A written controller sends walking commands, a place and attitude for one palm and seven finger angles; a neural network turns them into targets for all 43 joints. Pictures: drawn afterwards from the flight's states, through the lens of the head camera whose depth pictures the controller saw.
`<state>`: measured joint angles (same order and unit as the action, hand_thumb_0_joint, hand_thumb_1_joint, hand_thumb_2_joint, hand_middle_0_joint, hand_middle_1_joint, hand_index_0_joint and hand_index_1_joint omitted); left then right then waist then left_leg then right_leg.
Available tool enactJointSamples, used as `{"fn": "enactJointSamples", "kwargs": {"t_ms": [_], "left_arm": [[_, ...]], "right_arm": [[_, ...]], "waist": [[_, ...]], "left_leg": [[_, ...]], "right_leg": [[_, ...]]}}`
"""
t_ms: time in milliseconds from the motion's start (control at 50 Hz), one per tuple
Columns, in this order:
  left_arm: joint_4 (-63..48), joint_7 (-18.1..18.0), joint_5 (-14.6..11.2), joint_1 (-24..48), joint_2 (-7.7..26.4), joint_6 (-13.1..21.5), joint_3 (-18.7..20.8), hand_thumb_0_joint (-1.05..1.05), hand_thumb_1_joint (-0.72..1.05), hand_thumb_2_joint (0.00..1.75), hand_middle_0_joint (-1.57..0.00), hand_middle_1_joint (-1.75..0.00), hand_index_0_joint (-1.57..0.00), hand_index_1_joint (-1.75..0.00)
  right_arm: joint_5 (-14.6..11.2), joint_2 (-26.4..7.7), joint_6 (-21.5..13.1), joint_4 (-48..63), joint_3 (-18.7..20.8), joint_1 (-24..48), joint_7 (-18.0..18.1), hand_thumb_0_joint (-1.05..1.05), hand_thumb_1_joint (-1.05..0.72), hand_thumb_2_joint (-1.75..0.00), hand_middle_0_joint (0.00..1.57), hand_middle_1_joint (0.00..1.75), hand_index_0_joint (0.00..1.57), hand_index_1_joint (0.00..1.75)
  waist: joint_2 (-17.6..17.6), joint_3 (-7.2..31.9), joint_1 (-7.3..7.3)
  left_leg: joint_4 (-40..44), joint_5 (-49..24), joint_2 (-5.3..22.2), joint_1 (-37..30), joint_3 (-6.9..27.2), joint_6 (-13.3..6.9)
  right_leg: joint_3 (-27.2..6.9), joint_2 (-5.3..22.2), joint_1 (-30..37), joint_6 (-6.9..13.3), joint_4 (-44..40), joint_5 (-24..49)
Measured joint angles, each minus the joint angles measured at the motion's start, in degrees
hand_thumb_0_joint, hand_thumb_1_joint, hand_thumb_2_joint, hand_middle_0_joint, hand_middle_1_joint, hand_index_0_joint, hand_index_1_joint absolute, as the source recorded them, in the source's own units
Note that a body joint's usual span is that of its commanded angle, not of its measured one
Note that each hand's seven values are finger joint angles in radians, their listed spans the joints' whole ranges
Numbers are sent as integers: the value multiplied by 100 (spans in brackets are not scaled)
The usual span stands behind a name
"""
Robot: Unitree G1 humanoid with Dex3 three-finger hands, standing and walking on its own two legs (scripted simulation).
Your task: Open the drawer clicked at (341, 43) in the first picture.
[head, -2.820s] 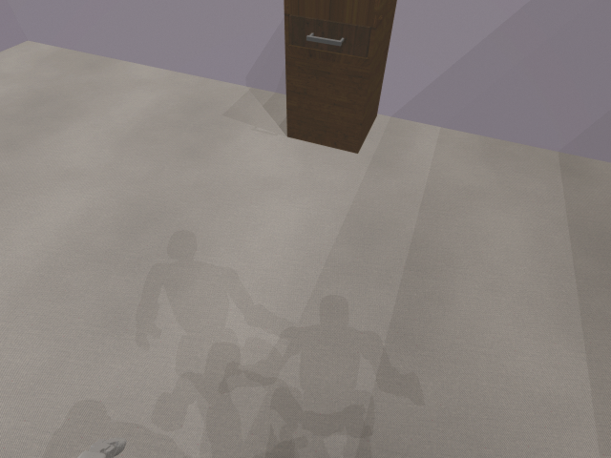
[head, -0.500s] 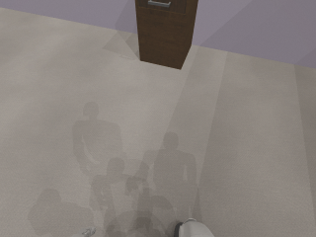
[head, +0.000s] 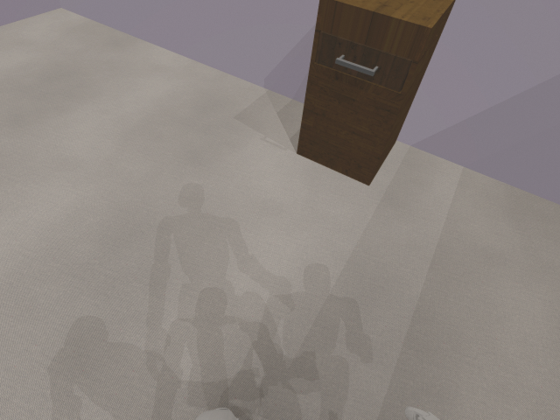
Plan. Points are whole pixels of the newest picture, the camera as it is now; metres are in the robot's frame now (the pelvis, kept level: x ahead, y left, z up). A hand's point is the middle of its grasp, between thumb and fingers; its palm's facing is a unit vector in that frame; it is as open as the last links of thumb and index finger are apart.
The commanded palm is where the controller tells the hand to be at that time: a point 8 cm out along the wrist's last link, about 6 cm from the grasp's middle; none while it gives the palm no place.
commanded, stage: walk to a spot facing it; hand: left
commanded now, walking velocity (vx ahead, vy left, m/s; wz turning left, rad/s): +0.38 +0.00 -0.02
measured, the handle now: (356, 64) +1.42 -0.18 -0.16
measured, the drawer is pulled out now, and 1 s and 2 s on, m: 0.00 0.00 0.00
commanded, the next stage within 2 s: turn to face it in 1.14 s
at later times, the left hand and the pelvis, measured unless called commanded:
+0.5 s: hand (212, 302) +0.34 +0.16 -0.15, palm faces -0.12 -0.97 -0.20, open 7.4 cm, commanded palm none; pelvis +0.21 -0.01 +0.01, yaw -5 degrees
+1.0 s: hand (223, 300) +0.35 +0.14 -0.17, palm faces +0.11 -0.98 -0.15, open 7.3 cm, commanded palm none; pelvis +0.43 -0.02 +0.01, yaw +1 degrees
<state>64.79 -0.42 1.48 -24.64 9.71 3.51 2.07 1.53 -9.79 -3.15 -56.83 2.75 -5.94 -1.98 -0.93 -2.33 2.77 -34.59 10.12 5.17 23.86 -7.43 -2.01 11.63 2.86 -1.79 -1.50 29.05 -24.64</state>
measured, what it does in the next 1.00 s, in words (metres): walks ahead: right foot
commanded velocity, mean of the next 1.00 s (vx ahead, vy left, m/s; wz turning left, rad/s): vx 0.37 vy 0.00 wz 0.06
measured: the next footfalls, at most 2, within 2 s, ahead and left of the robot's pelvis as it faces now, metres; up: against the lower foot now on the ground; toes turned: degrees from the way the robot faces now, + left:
right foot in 0.54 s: +0.36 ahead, -0.15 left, +0.00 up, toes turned -13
left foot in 1.04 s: +0.59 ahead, +0.10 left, +0.00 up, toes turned +10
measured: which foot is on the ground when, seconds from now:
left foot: down 0.00-0.54, up 0.56-1.00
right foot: down 0.00-0.00, up 0.02-0.52, down 0.54-1.00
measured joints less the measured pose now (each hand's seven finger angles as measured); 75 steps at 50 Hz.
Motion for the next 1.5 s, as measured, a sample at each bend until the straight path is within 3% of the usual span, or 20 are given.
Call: {"fn": "enactJointSamples", "kwargs": {"t_ms": [80,140,280,380,480,540,560,600,640,700,840,1000,1040,1060,1100,1140,1180,1260,1340,1500], "left_arm": [[113,47,-38,72,-34,-174,7,1,92,90,-20,-30,-20,-30],[37,84,0,277,-12,-220,62,1,91,90,-20,-30,-19,-30],[-405,119,53,933,40,-315,161,1,91,90,-20,-30,-19,-30],[-549,151,37,1359,58,-353,168,1,92,90,-19,-30,-19,-30],[-630,158,21,1727,50,-331,145,1,91,90,-19,-30,-19,-30],[-727,172,35,1874,38,-177,116,1,91,90,-20,-30,-19,-30],[-743,158,53,1927,18,-77,121,1,91,90,-20,-30,-19,-30],[-779,127,9,1926,-27,67,101,1,91,90,-20,-30,-19,-30],[-754,91,-27,1788,-86,101,79,0,91,90,-20,-30,-20,-30],[-640,-39,-89,1445,-147,124,150,-1,93,90,-20,-30,-20,-30],[-224,-52,-6,657,-22,96,94,-1,95,90,-20,-30,-20,-30],[33,-23,22,75,-96,54,-2,0,92,90,-20,-30,-20,-30],[96,-13,9,-65,-115,19,-6,0,92,90,-20,-30,-20,-30],[141,2,-19,-54,-123,-32,-2,1,92,90,-20,-30,-20,-30],[163,27,-51,49,-118,-142,-15,1,91,90,-20,-30,-20,-30],[138,40,-50,203,-81,-193,10,1,91,90,-20,-30,-20,-30],[52,43,-29,398,-33,-210,53,1,91,90,-20,-30,-20,-30],[-202,18,4,716,19,-266,130,1,91,90,-20,-30,-19,-30],[-401,19,6,973,44,-370,186,1,91,90,-20,-30,-19,-30],[-700,80,-13,1387,11,-542,221,1,91,90,-19,-30,-19,-30]], "right_arm": [[-3,122,-140,-22,-51,-95,99,0,-91,-90,20,30,20,29],[-87,183,-188,-112,56,-389,251,-1,-94,-90,20,30,20,30],[-60,16,-137,-558,52,-1171,298,-2,-95,-90,20,30,20,30],[-41,123,-103,-815,19,-1657,278,0,-93,-90,20,30,20,29],[14,226,-89,-965,-12,-2006,261,0,-92,-90,20,30,20,30],[4,283,-51,-1087,-35,-2212,244,0,-91,-90,20,30,20,30],[-26,307,-14,-1146,-41,-2215,226,0,-91,-90,20,30,20,30],[-72,332,88,-1182,-64,-2112,196,1,-91,-90,20,30,20,30],[-85,307,141,-1148,-30,-1931,186,1,-91,-90,20,30,20,30],[-46,194,181,-931,43,-1538,195,1,-91,-90,20,30,20,29],[-8,-62,220,-373,174,-707,123,1,-93,-90,19,30,19,29],[-26,-150,185,-119,109,-137,-24,1,-92,-90,19,30,19,29],[0,-143,77,-38,76,-85,-20,1,-92,-90,19,30,19,29],[23,-125,2,-13,73,-51,6,1,-92,-90,19,30,19,29],[4,-68,-74,16,34,-51,74,0,-92,-90,19,30,19,29],[-16,27,-90,-33,-8,-154,141,0,-92,-90,19,30,20,29],[-44,130,-110,-114,-14,-303,219,0,-92,-90,20,30,20,29],[-69,60,-147,-257,33,-605,319,-2,-96,-90,20,30,20,30],[-67,79,-93,-431,-30,-942,327,-1,-95,-90,20,30,20,30],[-3,179,99,-542,-29,-1210,318,0,-92,-90,20,30,20,30]], "waist": [[-100,-165,-28],[-123,-121,-116],[-111,87,-231],[-62,103,-390],[66,2,-641],[189,-62,-697],[245,-116,-675],[264,-196,-634],[251,-184,-546],[284,-84,-469],[315,146,-399],[109,-19,-40],[20,-70,-12],[-34,-128,-28],[-61,-239,-32],[-73,-249,-57],[-96,-235,-79],[-121,-102,-118],[-120,34,-156],[107,-149,-366]], "left_leg": [[-215,457,-152,-349,-216,-209],[351,403,-270,-859,-328,-171],[1405,336,-489,-1764,-405,-185],[1749,530,-527,-2297,-461,-62],[1650,1003,-420,-2689,-566,171],[965,1566,-198,-2687,-548,343],[263,1751,-43,-2451,-484,312],[-1696,1886,-19,-1661,9,198],[-3092,1581,-42,-901,267,124],[-3578,932,90,18,426,133],[-2335,-1,348,1014,400,321],[-430,27,147,452,93,142],[3,-51,-18,67,8,-6],[-155,-26,-94,69,-25,-109],[-374,297,-165,-62,-90,-211],[-149,404,-231,-375,-149,-198],[245,338,-308,-729,-218,-183],[918,259,-413,-1324,-398,-215],[1276,326,-465,-1728,-571,-170],[923,945,-225,-2039,-1023,91]], "right_leg": [[-619,127,-1273,178,3168,-217],[-727,253,-2114,155,3970,322],[-784,563,-3057,-14,3141,1339],[-709,593,-3018,-48,2011,1605],[-521,399,-2672,112,996,1394],[-361,162,-2194,318,376,1500],[-309,109,-2173,398,516,1586],[-221,92,-2061,479,812,1216],[-180,67,-1762,487,680,993],[-125,-21,-1285,421,161,1045],[48,-147,-420,347,-694,978],[279,-36,302,-25,-736,358],[267,154,245,-127,-151,-40],[178,308,-4,-67,567,-172],[-354,326,-748,57,2388,-349],[-623,312,-1451,120,3601,-94],[-743,359,-2020,115,4020,294],[-886,406,-2793,56,3844,888],[-924,403,-3123,-32,3377,1330],[-568,250,-2632,5,1699,1106]]}}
